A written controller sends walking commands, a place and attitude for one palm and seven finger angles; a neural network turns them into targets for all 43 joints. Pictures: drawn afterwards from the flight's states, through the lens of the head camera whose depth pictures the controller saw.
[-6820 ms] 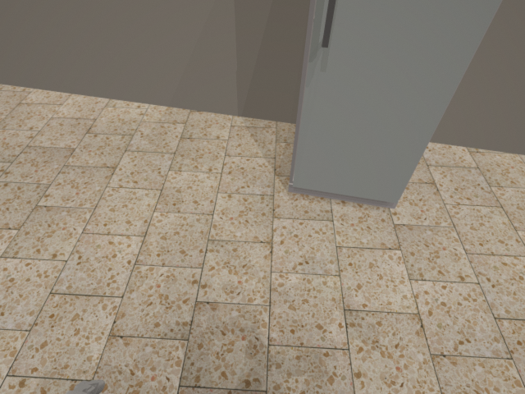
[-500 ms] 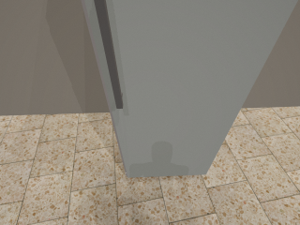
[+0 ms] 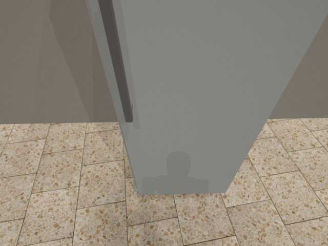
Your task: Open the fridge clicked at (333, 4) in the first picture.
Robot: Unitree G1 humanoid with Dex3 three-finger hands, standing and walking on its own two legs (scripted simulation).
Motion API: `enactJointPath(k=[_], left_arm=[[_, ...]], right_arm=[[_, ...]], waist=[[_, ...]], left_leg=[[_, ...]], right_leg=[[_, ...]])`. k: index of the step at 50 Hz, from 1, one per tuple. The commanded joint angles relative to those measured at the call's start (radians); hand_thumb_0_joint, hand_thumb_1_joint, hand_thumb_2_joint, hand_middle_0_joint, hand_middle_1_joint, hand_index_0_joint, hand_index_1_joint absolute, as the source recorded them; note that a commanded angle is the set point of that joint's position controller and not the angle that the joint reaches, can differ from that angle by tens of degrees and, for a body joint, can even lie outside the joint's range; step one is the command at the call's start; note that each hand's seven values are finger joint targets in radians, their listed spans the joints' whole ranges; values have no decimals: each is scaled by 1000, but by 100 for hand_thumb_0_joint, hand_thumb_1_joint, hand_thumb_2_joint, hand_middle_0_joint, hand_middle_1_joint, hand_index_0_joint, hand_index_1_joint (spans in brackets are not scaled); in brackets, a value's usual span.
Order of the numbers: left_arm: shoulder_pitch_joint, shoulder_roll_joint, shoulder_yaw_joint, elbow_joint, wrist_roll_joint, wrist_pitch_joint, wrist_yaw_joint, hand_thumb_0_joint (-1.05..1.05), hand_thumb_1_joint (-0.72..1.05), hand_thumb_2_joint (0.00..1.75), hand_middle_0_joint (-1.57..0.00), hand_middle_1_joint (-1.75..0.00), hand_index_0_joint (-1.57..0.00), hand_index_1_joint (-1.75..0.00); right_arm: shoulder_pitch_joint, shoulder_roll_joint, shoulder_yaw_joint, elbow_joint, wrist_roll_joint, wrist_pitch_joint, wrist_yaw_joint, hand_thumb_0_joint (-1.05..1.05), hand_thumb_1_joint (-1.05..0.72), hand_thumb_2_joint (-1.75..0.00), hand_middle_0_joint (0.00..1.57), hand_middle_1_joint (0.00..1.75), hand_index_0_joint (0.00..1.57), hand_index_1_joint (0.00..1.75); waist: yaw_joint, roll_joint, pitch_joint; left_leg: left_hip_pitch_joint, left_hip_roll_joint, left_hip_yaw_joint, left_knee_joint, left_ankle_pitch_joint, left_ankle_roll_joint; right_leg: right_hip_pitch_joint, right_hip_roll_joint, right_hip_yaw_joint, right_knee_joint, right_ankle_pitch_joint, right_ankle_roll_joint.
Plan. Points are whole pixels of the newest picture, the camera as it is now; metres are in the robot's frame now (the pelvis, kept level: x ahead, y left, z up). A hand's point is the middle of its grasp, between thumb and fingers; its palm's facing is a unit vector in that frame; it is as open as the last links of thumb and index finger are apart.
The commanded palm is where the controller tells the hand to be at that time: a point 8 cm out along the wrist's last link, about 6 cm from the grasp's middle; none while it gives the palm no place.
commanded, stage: look again from close up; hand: left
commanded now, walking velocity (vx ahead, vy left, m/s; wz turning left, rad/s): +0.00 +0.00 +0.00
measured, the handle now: (118, 53) +0.47 +0.14 +0.24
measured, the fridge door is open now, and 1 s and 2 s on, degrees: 0 0 0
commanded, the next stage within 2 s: raise the hand to about handle height in 0.54 s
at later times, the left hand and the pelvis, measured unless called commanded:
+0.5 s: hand out of the picture +0.02 +0.17 -0.17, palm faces +0.01 -0.98 -0.22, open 7.4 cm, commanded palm none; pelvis +0.00 -0.01 +0.00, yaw +0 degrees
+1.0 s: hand (97, 229) +0.16 +0.17 -0.01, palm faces +0.03 -1.00 +0.01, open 8.2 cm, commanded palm +0.13 +0.24 -0.02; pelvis -0.03 -0.01 -0.06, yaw +1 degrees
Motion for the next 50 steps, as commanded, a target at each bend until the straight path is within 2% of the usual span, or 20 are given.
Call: enactJointPath(k=[1,16,31,32,33,34,35,36,37,38,39,40,41,42,43,44,46,47,48,50], left_arm=[[45,113,22,-39,-6,-15,6,0,90,90,-20,-30,-20,-30],[33,127,25,-41,-7,-15,7,0,90,90,-20,-30,-20,-30],[18,143,30,-49,-7,-16,6,0,90,90,-20,-30,-20,-30],[135,132,36,3,3,-33,50,0,90,90,-20,-30,-20,-30],[-628,380,179,-1474,-219,-261,29,0,88,89,-20,-32,-20,-32],[-467,462,253,-1454,-158,-255,87,0,85,88,-20,-33,-20,-33],[19,116,63,-1228,-178,-149,80,0,83,87,-21,-34,-21,-34],[62,47,75,-1071,-199,-127,82,0,81,86,-21,-36,-21,-36],[-36,65,74,-1120,-219,-183,59,0,78,85,-21,-37,-21,-37],[-13,106,142,-1040,-223,-250,35,0,76,84,-21,-39,-21,-39],[138,73,161,-944,-234,-316,-13,0,74,83,-21,-40,-21,-40],[231,18,136,-905,-251,-395,-71,0,71,82,-21,-42,-21,-42],[271,-6,127,-892,-271,-481,-132,0,69,81,-22,-43,-22,-43],[318,-5,139,-904,-289,-564,-197,0,67,80,-22,-45,-22,-45],[331,16,139,-917,-296,-631,-265,0,64,79,-22,-47,-22,-47],[385,74,207,-876,-295,-625,-300,0,62,78,-22,-48,-22,-48],[318,138,234,-1019,-301,-540,-328,0,57,76,-22,-51,-22,-51],[273,154,241,-1105,-312,-488,-323,0,55,75,-22,-53,-22,-53],[218,172,259,-1174,-316,-447,-301,0,53,74,-23,-54,-23,-54],[94,184,270,-1318,-308,-428,-238,0,48,72,-23,-57,-23,-57]], right_arm=[[75,-88,-12,-16,-3,-12,-8,0,-90,-90,20,30,20,30],[82,-96,-13,-5,-4,-9,-9,0,-90,-90,20,30,20,30],[89,-102,-16,-2,-6,-9,-7,0,-90,-90,20,30,20,30],[-27,-103,-24,-57,6,-13,2,0,-90,-90,20,30,20,30],[-44,-275,-47,-441,54,-158,-44,0,-90,-90,20,30,20,30],[-124,-189,-23,-420,58,-229,-69,0,-90,-90,20,30,20,30],[-114,-148,-24,-458,41,-264,-68,0,-90,-90,20,30,20,30],[-98,-168,-27,-422,56,-275,-68,0,-90,-90,20,30,20,30],[-111,-198,-41,-477,53,-291,-58,0,-90,-90,20,30,20,30],[-91,-210,-64,-476,35,-297,-49,0,-90,-90,20,30,20,30],[-104,-204,-76,-508,30,-303,-34,0,-90,-90,20,30,20,30],[-124,-195,-75,-540,19,-309,-18,0,-90,-90,20,30,20,30],[-144,-195,-82,-569,16,-315,-1,0,-90,-90,20,30,20,30],[-152,-199,-92,-598,12,-314,18,0,-90,-90,20,30,20,30],[-169,-211,-98,-636,11,-311,36,0,-90,-90,20,30,20,30],[-157,-217,-109,-666,21,-297,47,0,-90,-90,20,30,20,30],[-187,-219,-99,-740,42,-261,39,0,-90,-90,20,30,20,30],[-198,-216,-94,-776,48,-245,28,0,-90,-90,20,30,20,30],[-192,-208,-87,-796,50,-230,17,0,-90,-90,20,30,20,30],[-160,-195,-83,-806,43,-212,-2,0,-90,-90,20,30,20,30]], waist=[[-7,-4,1],[-5,-24,22],[-4,-13,36],[42,-69,56],[-72,138,-445],[-17,277,-355],[3,226,-266],[-23,67,-119],[-51,-25,-7],[-51,-172,-16],[-4,-206,-2],[23,-262,-40],[35,-269,-56],[44,-247,-91],[36,-203,-117],[67,-143,-161],[78,-148,-240],[73,-108,-247],[64,-94,-252],[32,-30,-244]], left_leg=[[-64,114,-98,-65,153,13],[-76,117,-95,-73,114,10],[-87,112,-92,-75,88,7],[-169,108,-10,160,37,-23],[60,-12,-64,4,188,13],[58,-2,-6,29,173,4],[-35,3,-44,-7,176,3],[-110,9,-66,35,111,0],[-176,8,-82,81,30,11],[-253,3,-74,146,-32,11],[-333,-5,-68,199,-50,2],[-423,-13,-61,258,-76,-8],[-501,-17,-53,324,-99,-16],[-553,-24,-46,379,-115,-25],[-584,-33,-39,431,-120,-27],[-592,-39,-27,456,-87,-21],[-649,-48,-5,463,-90,-5],[-651,-53,4,468,-102,1],[-639,-51,-2,461,-110,4],[-601,-33,-26,466,-113,10]], right_leg=[[58,-149,155,-65,235,-14],[59,-147,160,-87,192,-17],[47,-147,171,-111,132,-19],[61,-217,206,-66,718,89],[162,-127,183,3,419,31],[99,-72,164,21,177,12],[78,-50,68,40,87,3],[-44,-47,33,23,32,20],[-163,-54,25,13,-66,40],[-239,-56,24,23,-186,53],[-261,-57,31,65,-231,47],[-287,-59,41,128,-269,47],[-316,-63,66,183,-274,47],[-313,-67,81,231,-262,42],[-309,-73,98,271,-227,35],[-278,-82,122,300,-170,24],[-233,-97,163,298,-156,41],[-226,-103,189,279,-180,50],[-237,-96,184,269,-221,50],[-288,-81,183,263,-268,45]])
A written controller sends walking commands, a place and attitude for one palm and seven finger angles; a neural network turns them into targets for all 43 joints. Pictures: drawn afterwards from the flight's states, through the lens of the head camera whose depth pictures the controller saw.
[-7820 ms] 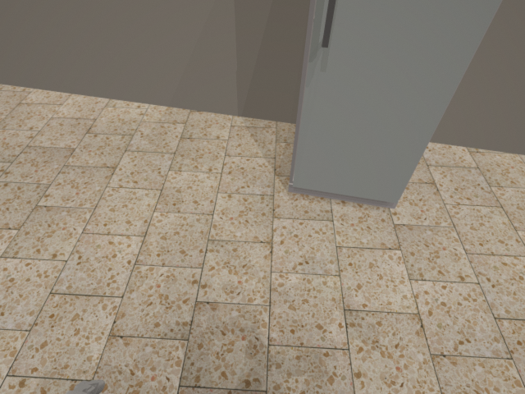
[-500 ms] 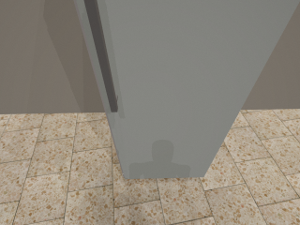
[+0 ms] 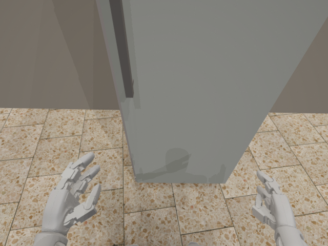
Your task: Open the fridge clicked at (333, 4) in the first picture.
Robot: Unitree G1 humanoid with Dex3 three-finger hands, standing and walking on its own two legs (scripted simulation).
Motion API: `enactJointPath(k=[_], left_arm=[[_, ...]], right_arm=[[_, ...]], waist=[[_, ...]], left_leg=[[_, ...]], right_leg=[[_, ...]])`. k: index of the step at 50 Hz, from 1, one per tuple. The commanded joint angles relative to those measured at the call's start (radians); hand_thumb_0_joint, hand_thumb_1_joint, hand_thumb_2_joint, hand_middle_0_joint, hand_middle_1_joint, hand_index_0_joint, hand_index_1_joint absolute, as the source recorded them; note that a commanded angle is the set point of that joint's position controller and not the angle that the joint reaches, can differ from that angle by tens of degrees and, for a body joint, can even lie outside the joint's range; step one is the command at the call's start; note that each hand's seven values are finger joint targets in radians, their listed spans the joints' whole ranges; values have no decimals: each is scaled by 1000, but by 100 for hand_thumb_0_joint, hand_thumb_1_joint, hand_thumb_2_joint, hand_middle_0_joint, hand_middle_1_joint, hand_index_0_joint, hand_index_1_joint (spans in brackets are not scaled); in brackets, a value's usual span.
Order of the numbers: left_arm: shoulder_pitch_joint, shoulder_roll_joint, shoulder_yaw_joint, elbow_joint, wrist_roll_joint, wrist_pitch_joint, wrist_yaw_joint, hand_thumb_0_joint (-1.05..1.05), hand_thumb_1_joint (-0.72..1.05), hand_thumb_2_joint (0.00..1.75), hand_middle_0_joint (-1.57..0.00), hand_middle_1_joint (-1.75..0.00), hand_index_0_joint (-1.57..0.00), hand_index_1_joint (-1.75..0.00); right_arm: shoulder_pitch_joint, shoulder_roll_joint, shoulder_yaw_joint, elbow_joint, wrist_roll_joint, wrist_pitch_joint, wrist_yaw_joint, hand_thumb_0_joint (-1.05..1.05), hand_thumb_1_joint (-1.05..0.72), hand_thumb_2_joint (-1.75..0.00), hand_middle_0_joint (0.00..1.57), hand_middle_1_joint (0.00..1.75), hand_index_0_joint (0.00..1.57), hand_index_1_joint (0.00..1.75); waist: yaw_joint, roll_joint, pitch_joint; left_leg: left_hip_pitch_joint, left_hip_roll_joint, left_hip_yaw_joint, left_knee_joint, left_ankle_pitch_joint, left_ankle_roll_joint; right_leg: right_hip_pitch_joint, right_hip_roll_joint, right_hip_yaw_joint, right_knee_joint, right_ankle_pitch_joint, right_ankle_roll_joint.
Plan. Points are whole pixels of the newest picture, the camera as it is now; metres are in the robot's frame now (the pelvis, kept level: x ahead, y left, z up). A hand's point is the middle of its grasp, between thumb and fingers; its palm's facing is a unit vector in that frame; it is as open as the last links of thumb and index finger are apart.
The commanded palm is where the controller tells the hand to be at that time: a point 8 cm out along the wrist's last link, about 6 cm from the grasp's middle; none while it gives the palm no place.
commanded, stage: raise the hand to about handle height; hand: left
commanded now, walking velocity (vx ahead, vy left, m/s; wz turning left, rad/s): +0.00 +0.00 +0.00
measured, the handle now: (120, 16) +0.51 +0.14 +0.30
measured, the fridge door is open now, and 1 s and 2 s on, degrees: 0 0 0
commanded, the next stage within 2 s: move the hooked fingers beside the handle in 1.74 s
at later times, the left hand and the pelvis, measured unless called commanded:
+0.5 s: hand (49, 170) +0.24 +0.25 +0.11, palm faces +0.11 -0.99 -0.07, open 11.2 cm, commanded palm +0.20 +0.30 +0.12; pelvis +0.02 +0.03 +0.02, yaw +1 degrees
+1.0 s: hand (8, 131) +0.27 +0.30 +0.19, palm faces +0.13 -0.99 -0.09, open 13.8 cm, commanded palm +0.23 +0.34 +0.20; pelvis +0.02 +0.03 +0.05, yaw +2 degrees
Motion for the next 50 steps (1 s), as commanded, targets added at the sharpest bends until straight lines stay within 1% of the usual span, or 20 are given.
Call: enactJointPath(k=[1,3,4,5,7,10,14,16,19,23,25,27,31,33,37,39,42,45,48,50], left_arm=[[-51,162,153,-389,-20,10,97,0,46,71,-23,-58,-23,-58],[-142,154,102,-529,14,-45,137,0,41,69,-24,-62,-24,-62],[-211,165,76,-581,27,-69,139,0,39,68,-24,-63,-24,-63],[-188,150,51,-560,37,-82,131,0,36,67,-24,-64,-24,-64],[-158,143,20,-495,29,-73,90,0,32,65,-24,-68,-24,-68],[-116,181,53,-371,5,32,19,0,25,62,-25,-72,-25,-72],[-60,235,172,-319,-40,194,3,0,15,58,-25,-78,-25,-78],[-84,240,213,-380,-62,220,22,0,11,56,-26,-81,-26,-81],[-87,239,229,-424,-67,212,52,0,4,53,-26,-86,-26,-86],[-122,223,206,-424,-59,202,46,0,-6,49,-27,-92,-27,-92],[-174,246,209,-434,-55,214,33,0,-10,47,-27,-94,-27,-94],[-180,250,209,-450,-52,230,26,0,-15,45,-27,-98,-27,-98],[-232,312,275,-464,-64,268,23,0,-24,41,-28,-103,-28,-103],[-264,320,292,-446,-75,288,18,0,-29,39,-29,-107,-29,-107],[-369,344,305,-415,-83,341,-10,0,-38,35,-29,-112,-29,-112],[-403,355,313,-375,-87,377,-25,0,-43,33,-29,-115,-29,-115],[-480,383,325,-368,-86,424,-48,0,-50,30,-30,-120,-30,-120],[-562,415,342,-371,-83,457,-63,0,-50,30,-30,-120,-30,-120],[-603,447,378,-337,-85,486,-71,0,-50,30,-30,-120,-30,-120],[-649,476,405,-332,-90,505,-78,0,-50,30,-30,-120,-30,-120]], right_arm=[[17,-59,-9,-187,-4,-8,-31,0,-90,-90,20,30,20,30],[50,-55,4,-171,-15,-17,-36,0,-90,-90,20,30,20,30],[63,-65,11,-159,-23,-22,-40,0,-90,-90,20,30,20,30],[65,-63,15,-141,-24,-31,-41,0,-90,-90,20,30,20,30],[72,-73,27,-122,-18,-46,-45,0,-90,-90,20,30,20,30],[58,-86,41,-114,1,-49,-58,0,-90,-90,20,30,20,30],[14,-72,49,-121,17,-51,-75,0,-90,-90,20,30,20,30],[13,-60,52,-118,13,-59,-76,0,-90,-90,20,30,20,30],[12,-55,57,-101,5,-80,-68,0,-90,-90,20,30,20,30],[47,-68,52,-77,9,-105,-62,0,-90,-90,20,30,20,30],[50,-80,52,-69,13,-112,-65,0,-90,-90,20,30,20,30],[57,-79,51,-66,16,-123,-69,0,-90,-90,20,30,20,30],[54,-82,54,-54,17,-127,-78,0,-90,-90,20,30,20,30],[48,-82,57,-47,20,-126,-82,0,-90,-90,20,30,20,30],[30,-83,68,-42,24,-122,-90,0,-90,-90,20,30,20,30],[24,-86,73,-40,27,-117,-95,0,-90,-90,20,30,20,30],[10,-83,80,-41,31,-113,-101,0,-90,-90,20,30,20,30],[-8,-78,90,-40,34,-107,-103,0,-90,-90,20,30,20,30],[-17,-78,95,-39,35,-100,-107,0,-90,-90,20,30,20,30],[-32,-76,100,-38,35,-94,-107,0,-90,-90,20,30,20,30]], waist=[[12,53,-121],[-26,138,-157],[-52,127,-168],[-54,161,-172],[-71,153,-139],[-50,102,-113],[23,37,-144],[36,48,-168],[46,37,-143],[21,64,-113],[17,78,-112],[21,107,-126],[37,117,-133],[37,107,-104],[40,154,-83],[42,97,-59],[41,130,-67],[42,156,-61],[46,110,-71],[51,147,-79]], left_leg=[[-59,-24,-31,-91,120,19],[25,-6,-55,-89,190,25],[44,1,-74,-81,219,29],[74,5,-82,-84,245,26],[78,9,-95,-94,229,21],[50,5,-104,-139,182,19],[56,3,-105,-208,212,14],[88,7,-103,-237,264,9],[127,14,-110,-259,352,0],[164,17,-102,-283,345,-9],[187,17,-108,-301,352,-12],[231,20,-111,-315,385,-19],[280,20,-113,-343,446,-25],[292,20,-114,-358,449,-28],[339,19,-117,-390,458,-30],[343,21,-123,-408,439,-24],[374,18,-122,-428,430,-20],[406,17,-125,-449,440,-21],[418,19,-130,-465,441,-17],[435,12,-121,-469,454,-15]], right_leg=[[191,-43,173,-247,-38,55],[154,-20,108,-198,96,45],[136,-7,86,-167,148,41],[122,-2,68,-157,181,37],[105,2,43,-167,175,41],[165,0,39,-215,130,44],[295,-10,35,-266,138,48],[333,-13,21,-269,193,50],[350,-2,0,-259,275,43],[319,-2,-7,-284,259,47],[333,-1,-5,-296,255,44],[343,-2,-10,-305,273,43],[391,-2,-12,-330,326,41],[397,-1,-14,-346,332,42],[419,-1,-13,-378,341,39],[435,5,-12,-401,334,39],[449,0,-8,-422,335,40],[471,-1,-5,-444,342,35],[488,1,-9,-457,343,38],[510,-3,-2,-471,365,34]])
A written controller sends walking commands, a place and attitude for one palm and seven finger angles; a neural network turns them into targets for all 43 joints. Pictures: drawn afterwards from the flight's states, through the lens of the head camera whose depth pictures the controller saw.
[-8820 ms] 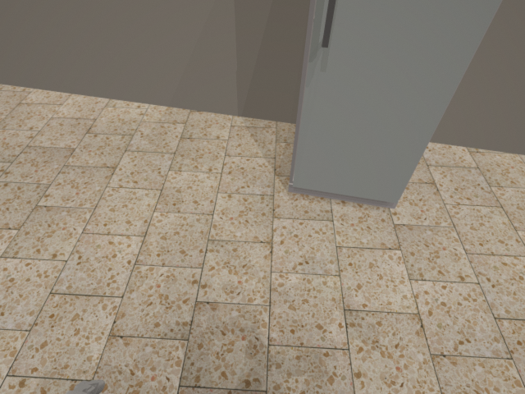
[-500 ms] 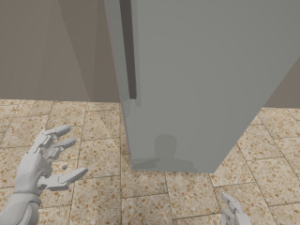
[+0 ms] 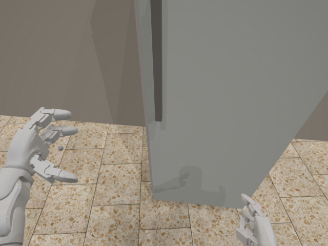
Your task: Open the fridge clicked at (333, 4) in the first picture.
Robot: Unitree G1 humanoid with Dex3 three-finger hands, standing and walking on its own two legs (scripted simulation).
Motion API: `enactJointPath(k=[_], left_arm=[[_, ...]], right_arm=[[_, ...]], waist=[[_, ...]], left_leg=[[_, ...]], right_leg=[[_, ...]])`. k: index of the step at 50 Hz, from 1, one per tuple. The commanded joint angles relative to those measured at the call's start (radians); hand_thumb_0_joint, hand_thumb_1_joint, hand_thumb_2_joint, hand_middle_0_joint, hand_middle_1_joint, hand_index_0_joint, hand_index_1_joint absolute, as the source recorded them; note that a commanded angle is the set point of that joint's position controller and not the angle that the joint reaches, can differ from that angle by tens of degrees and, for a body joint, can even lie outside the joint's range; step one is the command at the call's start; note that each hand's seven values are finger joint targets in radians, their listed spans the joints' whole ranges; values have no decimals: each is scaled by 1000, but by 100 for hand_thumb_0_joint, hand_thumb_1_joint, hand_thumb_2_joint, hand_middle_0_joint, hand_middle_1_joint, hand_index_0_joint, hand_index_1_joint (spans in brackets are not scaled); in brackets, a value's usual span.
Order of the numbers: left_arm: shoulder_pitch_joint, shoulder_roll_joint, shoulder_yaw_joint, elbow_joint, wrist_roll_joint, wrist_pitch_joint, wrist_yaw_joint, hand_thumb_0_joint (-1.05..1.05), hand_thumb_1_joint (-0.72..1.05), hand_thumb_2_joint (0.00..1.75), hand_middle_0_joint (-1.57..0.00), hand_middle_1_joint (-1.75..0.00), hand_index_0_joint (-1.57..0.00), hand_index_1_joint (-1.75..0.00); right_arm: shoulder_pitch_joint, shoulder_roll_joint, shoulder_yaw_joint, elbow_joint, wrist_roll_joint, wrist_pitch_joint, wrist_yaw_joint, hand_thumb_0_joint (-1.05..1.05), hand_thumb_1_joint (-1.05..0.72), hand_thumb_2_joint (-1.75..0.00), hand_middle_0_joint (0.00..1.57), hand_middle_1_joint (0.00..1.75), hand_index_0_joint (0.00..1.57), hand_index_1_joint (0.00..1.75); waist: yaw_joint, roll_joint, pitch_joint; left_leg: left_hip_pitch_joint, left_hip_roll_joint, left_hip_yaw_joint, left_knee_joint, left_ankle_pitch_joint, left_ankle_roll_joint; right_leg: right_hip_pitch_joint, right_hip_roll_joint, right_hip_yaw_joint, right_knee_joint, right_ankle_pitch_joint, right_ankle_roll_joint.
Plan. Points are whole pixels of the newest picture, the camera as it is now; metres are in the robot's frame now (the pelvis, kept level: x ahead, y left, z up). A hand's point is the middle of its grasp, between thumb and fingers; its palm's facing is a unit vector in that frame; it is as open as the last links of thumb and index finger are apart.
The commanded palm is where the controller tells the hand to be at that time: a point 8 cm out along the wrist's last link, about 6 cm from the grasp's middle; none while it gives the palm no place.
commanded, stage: raise the hand to about handle height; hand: left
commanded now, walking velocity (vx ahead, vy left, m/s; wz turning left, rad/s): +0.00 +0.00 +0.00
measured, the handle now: (158, 54) +0.49 +0.08 +0.25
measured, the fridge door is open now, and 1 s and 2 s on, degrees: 0 0 0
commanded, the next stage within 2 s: move the hooked fingers beside the handle in 0.74 s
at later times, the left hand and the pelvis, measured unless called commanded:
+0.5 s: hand (58, 131) +0.27 +0.26 +0.18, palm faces +0.10 -0.99 -0.07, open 14.0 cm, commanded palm +0.23 +0.30 +0.19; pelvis -0.01 -0.02 +0.00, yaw -1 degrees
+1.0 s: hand (65, 128) +0.28 +0.25 +0.18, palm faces +0.11 -0.99 -0.07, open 14.0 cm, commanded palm +0.25 +0.28 +0.19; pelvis -0.01 -0.02 +0.00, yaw +0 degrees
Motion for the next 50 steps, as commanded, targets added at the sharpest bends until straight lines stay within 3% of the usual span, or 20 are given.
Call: enactJointPath(k=[1,4,9,12,14,18,19,21,23,24,27,29,33,34,42,43,44,46,48,50], left_arm=[[-315,262,141,-189,-31,-19,-15,0,-50,30,-30,-120,-30,-120],[-357,287,158,-136,-34,11,-30,0,-50,30,-30,-120,-30,-120],[-459,348,183,-134,-28,37,-50,0,-50,30,-30,-120,-30,-120],[-502,372,196,-77,-26,58,-59,0,-50,30,-30,-120,-30,-120],[-422,342,191,-8,-38,77,-72,0,-50,30,-30,-120,-30,-120],[-423,333,178,-29,-39,95,-79,0,-50,30,-30,-120,-30,-120],[-406,342,188,-22,-40,94,-74,0,-50,30,-30,-120,-30,-120],[-452,362,201,-86,-38,81,-62,0,-50,30,-30,-120,-30,-120],[-479,365,205,-123,-31,60,-44,0,-50,30,-30,-120,-30,-120],[-481,395,227,-142,-28,50,-31,0,-50,30,-30,-120,-30,-120],[-488,368,212,-136,-20,36,-17,0,-50,30,-30,-120,-30,-120],[-454,380,223,-115,-17,34,-17,0,-50,30,-30,-120,-30,-120],[-463,338,176,-62,-19,57,-35,0,-50,30,-30,-120,-30,-120],[-448,344,181,-49,-22,61,-39,0,-50,30,-30,-120,-30,-120],[-462,358,198,-105,-25,46,-43,0,-50,30,-30,-120,-30,-120],[-474,334,177,-96,-26,47,-42,0,-50,30,-30,-120,-30,-120],[-482,329,164,-71,-25,49,-40,0,-50,30,-30,-120,-30,-120],[-541,305,132,-39,-19,52,-35,0,-50,30,-30,-120,-30,-120],[-560,281,101,-41,-11,55,-25,0,-50,30,-30,-120,-30,-120],[-589,297,105,-50,-3,53,-16,0,-50,30,-30,-120,-30,-120]], right_arm=[[-108,-128,-51,-143,4,-46,-20,0,-90,-90,20,30,20,30],[-120,-133,-47,-140,9,-39,-21,0,-90,-90,20,30,20,30],[-140,-133,-45,-144,12,-34,-21,0,-90,-90,20,30,20,30],[-137,-140,-46,-139,17,-28,-24,0,-90,-90,20,30,20,30],[-133,-143,-51,-141,18,-24,-17,0,-90,-90,20,30,20,30],[-145,-150,-56,-156,24,-15,-10,0,-90,-90,20,30,20,30],[-147,-149,-57,-157,22,-12,-7,0,-90,-90,20,30,20,30],[-156,-147,-60,-164,22,-12,-9,0,-90,-90,20,30,20,30],[-159,-140,-59,-163,21,-18,-13,0,-90,-90,20,30,20,30],[-159,-138,-58,-162,17,-18,-13,0,-90,-90,20,30,20,30],[-154,-133,-56,-155,19,-27,-22,0,-90,-90,20,30,20,30],[-146,-137,-57,-149,15,-30,-23,0,-90,-90,20,30,20,30],[-147,-142,-56,-142,24,-33,-28,0,-90,-90,20,30,20,30],[-147,-142,-56,-143,21,-33,-25,0,-90,-90,20,30,20,30],[-144,-137,-55,-149,20,-37,-23,0,-90,-90,20,30,20,30],[-145,-134,-53,-148,21,-39,-24,0,-90,-90,20,30,20,30],[-137,-135,-53,-139,21,-37,-23,0,-90,-90,20,30,20,30],[-134,-141,-54,-130,24,-36,-29,0,-90,-90,20,30,20,30],[-134,-138,-55,-134,26,-38,-32,0,-90,-90,20,30,20,30],[-136,-137,-56,-133,22,-34,-31,0,-90,-90,20,30,20,30]], waist=[[-15,68,-153],[-14,25,-134],[-9,87,-166],[-16,55,-153],[-7,-3,-140],[-9,21,-149],[-5,-14,-135],[-9,11,-166],[-14,59,-157],[-3,55,-165],[-16,80,-155],[-7,53,-142],[-24,51,-112],[-18,10,-100],[-16,46,-175],[-22,54,-157],[-24,14,-136],[-40,24,-115],[-41,48,-132],[-37,33,-160]], left_leg=[[63,37,-74,-127,327,-51],[51,37,-73,-137,291,-40],[80,31,-68,-142,306,-34],[69,31,-70,-157,273,-29],[51,31,-65,-148,280,-23],[36,27,-58,-141,253,-23],[19,30,-52,-134,241,-20],[24,27,-49,-132,223,-16],[36,26,-46,-135,212,-16],[30,30,-46,-132,208,-17],[40,28,-42,-144,197,-16],[35,31,-43,-147,212,-14],[20,28,-42,-144,167,-13],[7,32,-45,-138,170,-13],[45,26,-44,-135,238,-12],[47,25,-44,-134,234,-12],[36,28,-47,-135,221,-13],[33,27,-50,-141,189,-12],[46,24,-51,-140,183,-11],[52,25,-51,-138,198,-10]], right_leg=[[82,4,32,-72,227,-15],[91,4,37,-91,202,-13],[117,-5,51,-106,224,-17],[110,-7,47,-116,196,-14],[118,-8,53,-118,212,-13],[103,-18,62,-109,193,-10],[112,-20,76,-119,178,-7],[118,-24,88,-121,150,-3],[110,-23,88,-125,129,-4],[126,-26,100,-131,115,-5],[122,-23,90,-134,108,-3],[133,-21,89,-135,129,-3],[98,-26,98,-145,83,3],[108,-30,113,-150,80,3],[131,-19,83,-116,181,3],[112,-19,81,-118,181,3],[108,-18,87,-127,163,4],[76,-17,82,-131,125,5],[68,-18,79,-127,116,3],[91,-21,87,-127,135,1]])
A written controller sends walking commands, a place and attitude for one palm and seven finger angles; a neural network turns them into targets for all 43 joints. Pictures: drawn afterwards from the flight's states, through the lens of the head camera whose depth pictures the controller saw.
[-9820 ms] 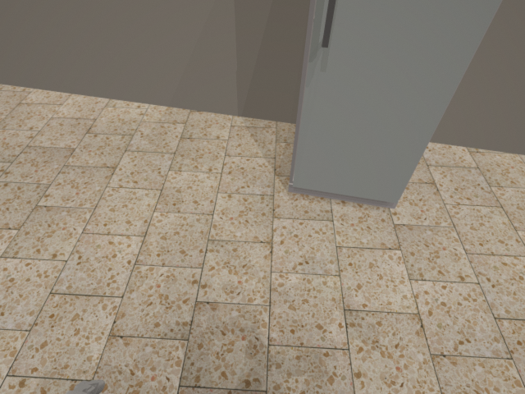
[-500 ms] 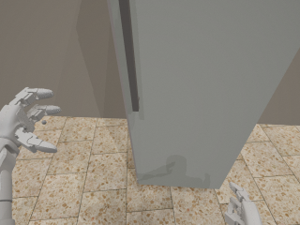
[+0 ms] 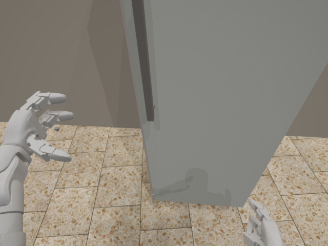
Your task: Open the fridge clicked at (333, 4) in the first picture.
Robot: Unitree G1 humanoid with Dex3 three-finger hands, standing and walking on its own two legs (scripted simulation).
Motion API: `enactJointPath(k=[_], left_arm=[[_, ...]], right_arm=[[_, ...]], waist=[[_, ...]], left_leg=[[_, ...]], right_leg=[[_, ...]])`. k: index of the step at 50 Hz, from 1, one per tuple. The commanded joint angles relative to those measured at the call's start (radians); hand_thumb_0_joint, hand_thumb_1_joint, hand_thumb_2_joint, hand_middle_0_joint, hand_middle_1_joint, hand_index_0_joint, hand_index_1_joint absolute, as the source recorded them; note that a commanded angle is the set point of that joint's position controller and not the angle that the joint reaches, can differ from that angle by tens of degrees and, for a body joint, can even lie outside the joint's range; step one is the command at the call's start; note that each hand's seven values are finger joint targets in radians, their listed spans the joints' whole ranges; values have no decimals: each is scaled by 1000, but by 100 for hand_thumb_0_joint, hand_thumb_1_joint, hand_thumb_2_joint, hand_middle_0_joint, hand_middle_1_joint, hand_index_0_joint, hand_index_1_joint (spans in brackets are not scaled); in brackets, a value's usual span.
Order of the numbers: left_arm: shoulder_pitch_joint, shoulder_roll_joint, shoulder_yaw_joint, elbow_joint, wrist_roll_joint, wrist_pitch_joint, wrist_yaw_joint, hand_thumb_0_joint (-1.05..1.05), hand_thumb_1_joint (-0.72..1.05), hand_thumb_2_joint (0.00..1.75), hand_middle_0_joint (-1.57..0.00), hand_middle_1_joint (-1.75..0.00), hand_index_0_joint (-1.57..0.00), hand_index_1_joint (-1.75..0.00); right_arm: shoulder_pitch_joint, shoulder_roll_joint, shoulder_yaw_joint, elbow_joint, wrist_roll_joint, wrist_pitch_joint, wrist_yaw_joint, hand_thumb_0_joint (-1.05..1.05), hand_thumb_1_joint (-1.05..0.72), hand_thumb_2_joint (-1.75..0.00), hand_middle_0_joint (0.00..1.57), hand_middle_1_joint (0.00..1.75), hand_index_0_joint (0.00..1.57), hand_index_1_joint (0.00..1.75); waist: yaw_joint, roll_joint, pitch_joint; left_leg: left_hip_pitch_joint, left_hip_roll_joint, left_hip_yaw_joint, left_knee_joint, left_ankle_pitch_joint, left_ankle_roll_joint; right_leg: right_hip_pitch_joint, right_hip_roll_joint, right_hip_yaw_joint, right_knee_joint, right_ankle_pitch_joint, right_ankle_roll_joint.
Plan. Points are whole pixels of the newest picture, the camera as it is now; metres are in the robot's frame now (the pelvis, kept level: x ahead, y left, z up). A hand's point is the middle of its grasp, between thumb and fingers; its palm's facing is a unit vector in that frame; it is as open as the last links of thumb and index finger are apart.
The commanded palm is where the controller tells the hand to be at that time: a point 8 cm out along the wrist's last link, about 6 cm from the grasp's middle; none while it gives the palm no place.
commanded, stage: move the hooked fingers beside the handle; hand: left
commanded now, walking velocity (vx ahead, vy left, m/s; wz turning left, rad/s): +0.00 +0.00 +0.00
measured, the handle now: (145, 55) +0.50 +0.11 +0.25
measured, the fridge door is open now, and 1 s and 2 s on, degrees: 0 0 0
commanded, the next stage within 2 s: none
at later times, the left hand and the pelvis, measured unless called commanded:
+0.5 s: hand (82, 116) +0.34 +0.23 +0.17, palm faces +0.06 -1.00 -0.03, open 14.0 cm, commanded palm +0.32 +0.28 +0.18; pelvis +0.01 +0.01 +0.00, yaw -1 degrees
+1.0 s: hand (104, 104) +0.40 +0.20 +0.17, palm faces +0.05 -1.00 -0.02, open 14.0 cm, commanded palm +0.38 +0.24 +0.17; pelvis +0.01 +0.01 +0.00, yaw -1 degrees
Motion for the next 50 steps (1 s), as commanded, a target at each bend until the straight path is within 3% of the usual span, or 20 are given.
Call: enactJointPath(k=[1,2,5,8,9,11,16,18,20,25,28,29,33,36,39,42,43,44,48,50], left_arm=[[-396,261,56,-214,-8,-63,20,0,-50,30,-30,-120,-30,-120],[-388,261,63,-225,-7,-65,25,0,-50,30,-30,-120,-30,-120],[-351,278,97,-187,-9,-63,37,0,-50,30,-30,-120,-30,-120],[-355,237,67,-186,-4,-58,43,0,-50,30,-30,-120,-30,-120],[-350,253,79,-178,-3,-56,46,0,-50,30,-30,-120,-30,-120],[-357,240,68,-200,0,-53,48,0,-50,30,-30,-120,-30,-120],[-388,194,26,-208,3,-52,66,0,-50,30,-30,-120,-30,-120],[-427,165,-8,-213,9,-52,76,0,-50,30,-30,-120,-30,-120],[-460,147,-36,-215,17,-52,91,0,-50,30,-30,-120,-30,-120],[-522,181,-19,-165,38,-54,129,0,-50,30,-30,-120,-30,-120],[-556,144,-52,-145,45,-56,141,0,-50,30,-30,-120,-30,-120],[-552,150,-54,-111,51,-55,145,0,-50,30,-30,-120,-30,-120],[-565,123,-68,-103,54,-64,152,0,-50,30,-30,-120,-30,-120],[-577,135,-56,-61,58,-61,165,0,-50,30,-30,-120,-30,-120],[-576,140,-54,-71,65,-64,176,0,-50,30,-30,-120,-30,-120],[-651,117,-83,-52,68,-71,182,0,-50,30,-30,-120,-30,-120],[-642,118,-76,-34,68,-70,187,0,-50,30,-30,-120,-30,-120],[-661,126,-82,-22,72,-73,190,0,-50,30,-30,-120,-30,-120],[-769,87,-130,13,82,-90,201,0,-50,30,-30,-120,-30,-120],[-795,102,-124,48,87,-100,211,0,-50,30,-30,-120,-30,-120]], right_arm=[[-134,-106,-44,-162,-5,-58,-13,0,-90,-90,20,30,20,30],[-138,-102,-45,-170,-7,-58,-12,0,-90,-90,20,30,20,30],[-136,-101,-45,-164,-10,-46,-6,0,-90,-90,20,30,20,30],[-137,-97,-45,-174,-8,-42,-2,0,-90,-90,20,30,20,30],[-133,-100,-46,-171,-10,-39,2,0,-90,-90,20,30,20,30],[-132,-98,-47,-177,-8,-31,3,0,-90,-90,20,30,20,30],[-124,-97,-50,-174,-8,-23,2,0,-90,-90,20,30,20,30],[-122,-95,-51,-170,-5,-21,-2,0,-90,-90,20,30,20,30],[-122,-96,-50,-166,-7,-16,-3,0,-90,-90,20,30,20,30],[-116,-98,-51,-154,-10,4,-6,0,-90,-90,20,30,20,30],[-112,-91,-46,-156,-11,13,-4,0,-90,-90,20,30,20,30],[-103,-97,-47,-149,-11,18,-2,0,-90,-90,20,30,20,30],[-99,-91,-48,-156,-12,28,4,0,-90,-90,20,30,20,30],[-84,-97,-53,-148,-12,41,9,0,-90,-90,20,30,20,30],[-84,-98,-55,-153,-15,50,14,0,-90,-90,20,30,20,30],[-76,-97,-57,-146,-10,60,11,0,-90,-90,20,30,20,30],[-73,-96,-59,-146,-12,62,10,0,-90,-90,20,30,20,30],[-69,-102,-57,-142,-12,67,10,0,-90,-90,20,30,20,30],[-52,-99,-59,-130,-12,71,5,0,-90,-90,20,30,20,30],[-40,-105,-62,-123,-14,78,5,0,-90,-90,20,30,20,30]], waist=[[-28,3,-184],[-18,22,-212],[-10,-23,-206],[-7,29,-209],[-4,-20,-206],[-7,22,-229],[-21,-7,-214],[-31,22,-206],[-37,-11,-203],[-35,-23,-221],[-36,21,-235],[-38,-33,-224],[-35,6,-254],[-37,-40,-246],[-28,-32,-263],[-53,-28,-250],[-48,-23,-252],[-52,-54,-250],[-72,12,-257],[-75,-40,-272]], left_leg=[[14,10,-44,-83,175,16],[19,7,-41,-81,189,15],[-6,10,-33,-80,216,15],[10,8,-30,-84,239,10],[4,12,-30,-80,253,12],[14,10,-25,-83,266,10],[28,13,-28,-85,264,10],[48,14,-34,-88,251,7],[51,16,-38,-93,254,8],[38,15,-36,-102,229,9],[50,13,-39,-102,254,0],[38,18,-40,-103,252,3],[52,16,-34,-102,303,-2],[37,20,-34,-102,303,-1],[40,21,-25,-98,327,2],[36,18,-22,-101,288,5],[37,18,-23,-101,285,5],[27,21,-22,-101,277,8],[51,18,-29,-98,270,4],[41,21,-28,-100,271,9]], right_leg=[[65,-36,85,-80,131,29],[82,-38,89,-74,148,29],[110,-40,93,-72,191,30],[94,-38,79,-59,220,25],[109,-37,82,-60,238,26],[110,-37,80,-55,252,25],[80,-30,74,-58,243,26],[48,-29,68,-60,218,24],[49,-27,68,-64,215,23],[69,-30,75,-73,188,22],[69,-31,72,-65,214,17],[71,-27,70,-68,210,19],[88,-30,72,-58,267,14],[87,-27,71,-60,272,16],[103,-28,77,-59,298,15],[85,-28,81,-68,271,18],[79,-27,80,-67,264,17],[85,-27,83,-71,257,19],[53,-28,83,-72,241,14],[67,-27,83,-73,245,17]])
